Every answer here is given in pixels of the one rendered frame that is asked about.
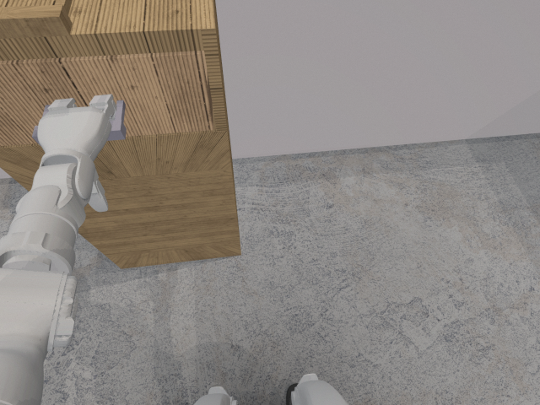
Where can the drawer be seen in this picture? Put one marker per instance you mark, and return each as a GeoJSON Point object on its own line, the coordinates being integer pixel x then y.
{"type": "Point", "coordinates": [164, 92]}

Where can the robot left hand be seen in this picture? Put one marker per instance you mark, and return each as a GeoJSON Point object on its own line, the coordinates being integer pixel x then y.
{"type": "Point", "coordinates": [83, 129]}

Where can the cabinet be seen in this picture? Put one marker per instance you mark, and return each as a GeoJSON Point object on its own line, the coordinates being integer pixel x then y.
{"type": "Point", "coordinates": [171, 197]}

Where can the robot left upper arm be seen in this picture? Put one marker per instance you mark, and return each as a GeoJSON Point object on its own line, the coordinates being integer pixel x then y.
{"type": "Point", "coordinates": [37, 314]}

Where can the robot right thigh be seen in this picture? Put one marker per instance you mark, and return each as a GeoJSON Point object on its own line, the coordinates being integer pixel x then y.
{"type": "Point", "coordinates": [316, 393]}

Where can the left robot forearm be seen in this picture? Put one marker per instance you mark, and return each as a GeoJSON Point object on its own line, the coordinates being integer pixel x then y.
{"type": "Point", "coordinates": [44, 230]}

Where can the robot left shin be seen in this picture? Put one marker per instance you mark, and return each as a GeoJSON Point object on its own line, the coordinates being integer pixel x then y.
{"type": "Point", "coordinates": [217, 389]}

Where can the handle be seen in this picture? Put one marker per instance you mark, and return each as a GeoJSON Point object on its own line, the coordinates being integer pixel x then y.
{"type": "Point", "coordinates": [34, 21]}
{"type": "Point", "coordinates": [118, 129]}

